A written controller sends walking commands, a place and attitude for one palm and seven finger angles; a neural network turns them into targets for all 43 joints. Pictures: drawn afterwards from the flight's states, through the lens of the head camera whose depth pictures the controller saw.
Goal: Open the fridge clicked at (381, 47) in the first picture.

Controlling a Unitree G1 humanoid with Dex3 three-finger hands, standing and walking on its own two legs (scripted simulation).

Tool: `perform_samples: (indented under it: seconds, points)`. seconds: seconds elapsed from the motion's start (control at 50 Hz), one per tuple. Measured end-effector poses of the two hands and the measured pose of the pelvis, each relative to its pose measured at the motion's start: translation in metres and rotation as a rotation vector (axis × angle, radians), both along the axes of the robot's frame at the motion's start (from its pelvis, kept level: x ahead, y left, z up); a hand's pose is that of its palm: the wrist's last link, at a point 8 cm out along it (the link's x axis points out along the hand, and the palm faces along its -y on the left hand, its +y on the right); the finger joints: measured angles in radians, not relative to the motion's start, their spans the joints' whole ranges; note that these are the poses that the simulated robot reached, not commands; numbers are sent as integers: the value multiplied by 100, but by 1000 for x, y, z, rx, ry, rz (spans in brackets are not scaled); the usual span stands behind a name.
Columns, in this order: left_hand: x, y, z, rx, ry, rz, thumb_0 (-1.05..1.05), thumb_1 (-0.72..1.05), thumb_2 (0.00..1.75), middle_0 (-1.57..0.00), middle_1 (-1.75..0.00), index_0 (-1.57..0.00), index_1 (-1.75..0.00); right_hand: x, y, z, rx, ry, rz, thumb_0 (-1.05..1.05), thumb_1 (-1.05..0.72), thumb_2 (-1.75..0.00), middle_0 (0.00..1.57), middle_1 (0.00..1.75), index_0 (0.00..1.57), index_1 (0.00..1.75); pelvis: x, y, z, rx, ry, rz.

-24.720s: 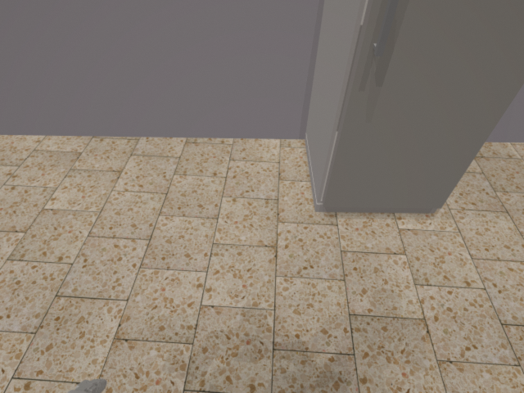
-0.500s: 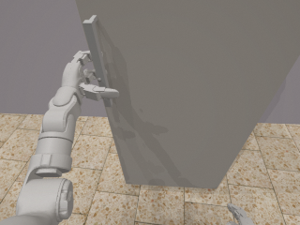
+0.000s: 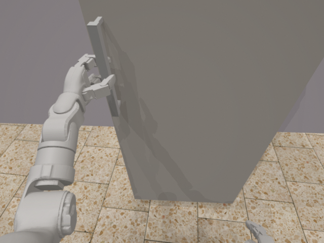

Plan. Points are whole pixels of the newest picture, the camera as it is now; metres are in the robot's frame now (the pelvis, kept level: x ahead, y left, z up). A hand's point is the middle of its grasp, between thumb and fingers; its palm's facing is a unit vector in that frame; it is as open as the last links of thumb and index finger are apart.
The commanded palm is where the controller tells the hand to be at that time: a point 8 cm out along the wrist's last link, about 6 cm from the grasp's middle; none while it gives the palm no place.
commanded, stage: grip the handle and tug to test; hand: left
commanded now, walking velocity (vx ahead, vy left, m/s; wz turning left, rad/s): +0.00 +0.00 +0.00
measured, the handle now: (108, 73) +0.47 +0.18 +0.20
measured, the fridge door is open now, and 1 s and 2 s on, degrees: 0 5 29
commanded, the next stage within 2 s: pull the door a little, standing still in 0.72 s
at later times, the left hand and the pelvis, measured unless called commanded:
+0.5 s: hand (106, 86) +0.41 +0.16 +0.21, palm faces +0.05 -1.00 -0.01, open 7.1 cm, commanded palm +0.37 +0.20 +0.20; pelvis +0.00 +0.00 +0.00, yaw -1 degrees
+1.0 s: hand (102, 97) +0.37 +0.16 +0.21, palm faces +0.02 -1.00 -0.01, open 7.1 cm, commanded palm +0.32 +0.21 +0.20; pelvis +0.01 -0.01 +0.00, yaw -1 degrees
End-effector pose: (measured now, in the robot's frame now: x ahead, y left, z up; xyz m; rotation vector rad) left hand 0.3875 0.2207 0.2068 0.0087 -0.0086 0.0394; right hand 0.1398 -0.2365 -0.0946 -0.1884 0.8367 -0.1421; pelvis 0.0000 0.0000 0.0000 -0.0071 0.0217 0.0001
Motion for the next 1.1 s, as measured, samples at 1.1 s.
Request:
perform_samples:
  seconds: [1.1]
  points:
    - [-59, -9, -2, 3, -34, -10, 0, 58, 74, -28, -133, -25, -131, 58, 13, 26, 61, -162, 55, 1, -90, -90, 20, 30, 20, 30, 9, -8, 0, 8, -31, -20]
